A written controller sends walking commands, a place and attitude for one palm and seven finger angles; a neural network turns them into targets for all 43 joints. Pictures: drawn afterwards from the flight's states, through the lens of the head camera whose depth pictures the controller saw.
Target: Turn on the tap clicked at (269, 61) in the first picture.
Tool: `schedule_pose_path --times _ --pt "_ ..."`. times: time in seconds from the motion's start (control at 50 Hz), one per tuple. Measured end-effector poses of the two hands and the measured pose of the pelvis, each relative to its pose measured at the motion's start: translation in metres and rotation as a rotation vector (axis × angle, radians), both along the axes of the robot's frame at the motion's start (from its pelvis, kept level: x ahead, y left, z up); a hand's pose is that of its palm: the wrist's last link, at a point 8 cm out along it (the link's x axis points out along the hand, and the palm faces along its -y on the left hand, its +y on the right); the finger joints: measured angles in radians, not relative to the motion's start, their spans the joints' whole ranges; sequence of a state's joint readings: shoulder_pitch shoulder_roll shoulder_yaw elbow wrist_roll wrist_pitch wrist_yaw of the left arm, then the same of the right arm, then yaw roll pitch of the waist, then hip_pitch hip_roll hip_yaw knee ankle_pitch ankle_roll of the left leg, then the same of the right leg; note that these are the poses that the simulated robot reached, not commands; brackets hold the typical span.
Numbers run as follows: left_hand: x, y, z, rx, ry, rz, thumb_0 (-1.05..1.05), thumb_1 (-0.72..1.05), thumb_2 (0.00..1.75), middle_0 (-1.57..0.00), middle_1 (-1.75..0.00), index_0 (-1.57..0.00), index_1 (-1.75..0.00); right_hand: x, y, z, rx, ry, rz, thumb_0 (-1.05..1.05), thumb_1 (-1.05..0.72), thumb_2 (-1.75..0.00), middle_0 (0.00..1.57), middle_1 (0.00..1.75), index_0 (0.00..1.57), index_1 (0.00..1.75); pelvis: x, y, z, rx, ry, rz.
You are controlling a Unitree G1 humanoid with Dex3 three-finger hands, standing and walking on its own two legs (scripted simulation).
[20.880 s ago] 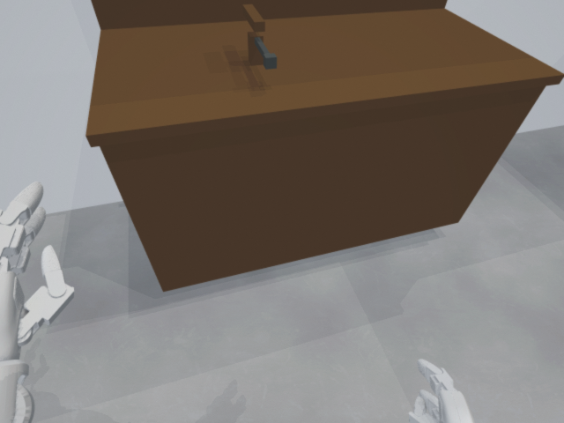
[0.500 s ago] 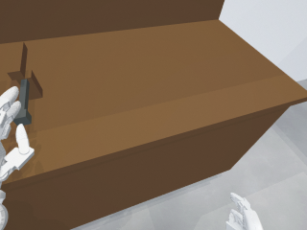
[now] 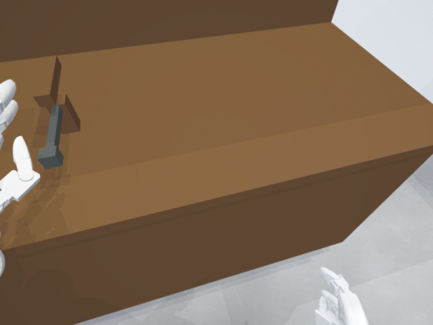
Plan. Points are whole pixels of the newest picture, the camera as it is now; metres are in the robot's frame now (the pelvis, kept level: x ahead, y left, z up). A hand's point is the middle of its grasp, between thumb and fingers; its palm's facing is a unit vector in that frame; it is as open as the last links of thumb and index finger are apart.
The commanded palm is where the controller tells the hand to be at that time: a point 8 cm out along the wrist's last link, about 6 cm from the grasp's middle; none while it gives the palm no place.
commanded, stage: come to a stop and stand still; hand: left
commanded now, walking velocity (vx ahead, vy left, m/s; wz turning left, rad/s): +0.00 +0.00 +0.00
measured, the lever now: (50, 157) +0.34 +0.33 +0.11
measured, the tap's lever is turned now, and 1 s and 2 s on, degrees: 0 0 0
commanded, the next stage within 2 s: look again from close up in 0.84 s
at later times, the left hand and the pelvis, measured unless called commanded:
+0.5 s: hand (6, 193) +0.23 +0.31 +0.18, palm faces +0.38 -0.86 -0.35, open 7.4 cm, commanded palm +0.17 +0.34 +0.18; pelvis -0.01 +0.07 +0.01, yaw -3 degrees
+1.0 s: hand out of the picture +0.23 +0.33 +0.16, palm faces +0.35 -0.87 -0.34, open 7.4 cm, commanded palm +0.17 +0.37 +0.18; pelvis +0.00 +0.10 +0.01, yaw -3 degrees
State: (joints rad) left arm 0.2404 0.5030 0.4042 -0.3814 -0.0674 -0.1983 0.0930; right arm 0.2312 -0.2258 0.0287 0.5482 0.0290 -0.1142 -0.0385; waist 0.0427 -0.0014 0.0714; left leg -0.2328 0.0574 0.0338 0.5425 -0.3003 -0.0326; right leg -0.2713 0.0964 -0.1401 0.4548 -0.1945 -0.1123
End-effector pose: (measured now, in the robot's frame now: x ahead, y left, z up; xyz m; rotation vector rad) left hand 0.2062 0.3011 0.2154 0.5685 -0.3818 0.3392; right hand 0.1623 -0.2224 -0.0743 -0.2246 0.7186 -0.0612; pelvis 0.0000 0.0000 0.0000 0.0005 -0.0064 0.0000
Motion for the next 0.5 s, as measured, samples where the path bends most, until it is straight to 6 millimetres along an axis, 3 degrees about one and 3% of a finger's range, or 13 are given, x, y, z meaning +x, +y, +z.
schedule_pose_path --times 0.04,0.08,0.2,0.28,0.38,0.5 --pt "0.003 0.011 0.013 0.013 -0.064 0.026 0.01 0.88 0.90 -0.22 -0.30 -0.22 -0.30 -0.002 0.004 -0.002 0.021 -0.010 0.016 0.01 -0.90 -0.90 0.20 0.30 0.20 0.30 -0.002 0.003 -0.001 -0.002 0.007 -0.017" --pt "0.003 0.014 0.012 -0.009 -0.077 0.025 0.01 0.89 0.90 -0.22 -0.30 -0.22 -0.30 -0.005 0.007 -0.003 0.046 -0.024 0.007 0.01 -0.90 -0.90 0.21 0.30 0.20 0.30 -0.002 0.009 -0.002 -0.006 0.011 -0.036" --pt "-0.007 0.000 -0.034 -0.136 0.081 -0.058 0.01 0.89 0.90 -0.21 -0.30 -0.21 -0.30 -0.024 0.015 0.000 0.037 -0.011 -0.042 0.01 -0.90 -0.90 0.21 0.30 0.20 0.30 -0.001 0.028 0.001 -0.005 0.002 -0.061" --pt "-0.011 0.012 -0.050 -0.170 0.145 -0.045 0.01 0.89 0.90 -0.22 -0.30 -0.22 -0.30 -0.032 0.022 0.002 -0.005 0.022 -0.052 0.01 -0.90 -0.90 0.21 0.30 0.20 0.30 -0.003 0.038 0.004 -0.005 -0.006 -0.056" --pt "-0.011 0.035 -0.040 -0.164 0.100 -0.004 0.01 0.88 0.90 -0.22 -0.30 -0.22 -0.30 -0.029 0.036 0.007 -0.024 0.015 -0.040 0.01 -0.90 -0.90 0.21 0.30 0.20 0.30 -0.005 0.052 0.006 -0.009 -0.015 -0.052" --pt "-0.014 0.047 -0.029 -0.155 0.051 -0.016 0.01 0.89 0.90 -0.21 -0.30 -0.21 -0.30 -0.015 0.060 0.015 -0.009 -0.035 -0.026 0.01 -0.90 -0.90 0.21 0.30 0.20 0.30 -0.005 0.069 0.006 -0.013 -0.021 -0.055"
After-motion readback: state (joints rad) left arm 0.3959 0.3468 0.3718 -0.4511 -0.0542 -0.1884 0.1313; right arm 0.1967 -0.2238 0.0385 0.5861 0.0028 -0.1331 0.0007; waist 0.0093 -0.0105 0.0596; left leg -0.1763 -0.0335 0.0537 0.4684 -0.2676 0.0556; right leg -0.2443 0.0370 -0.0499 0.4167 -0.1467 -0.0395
